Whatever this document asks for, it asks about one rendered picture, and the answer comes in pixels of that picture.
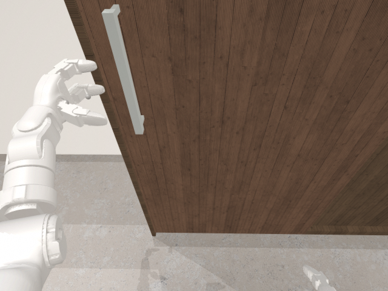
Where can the left robot forearm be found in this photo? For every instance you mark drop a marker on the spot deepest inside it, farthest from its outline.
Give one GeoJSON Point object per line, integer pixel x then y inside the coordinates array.
{"type": "Point", "coordinates": [29, 175]}

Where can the handle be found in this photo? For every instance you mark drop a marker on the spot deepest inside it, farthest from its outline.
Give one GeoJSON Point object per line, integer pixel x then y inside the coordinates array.
{"type": "Point", "coordinates": [110, 17]}

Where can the right robot hand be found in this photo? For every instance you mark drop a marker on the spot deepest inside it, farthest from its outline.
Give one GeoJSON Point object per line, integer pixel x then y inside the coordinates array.
{"type": "Point", "coordinates": [318, 279]}

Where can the robot left upper arm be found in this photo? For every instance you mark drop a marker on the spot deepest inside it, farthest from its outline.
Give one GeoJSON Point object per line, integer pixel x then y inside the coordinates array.
{"type": "Point", "coordinates": [29, 248]}

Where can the wardrobe door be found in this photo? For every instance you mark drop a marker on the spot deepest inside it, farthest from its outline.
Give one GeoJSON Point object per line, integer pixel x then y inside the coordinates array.
{"type": "Point", "coordinates": [257, 113]}
{"type": "Point", "coordinates": [364, 200]}

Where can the left robot hand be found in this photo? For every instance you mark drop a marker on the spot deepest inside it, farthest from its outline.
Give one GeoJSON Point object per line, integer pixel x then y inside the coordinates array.
{"type": "Point", "coordinates": [52, 92]}

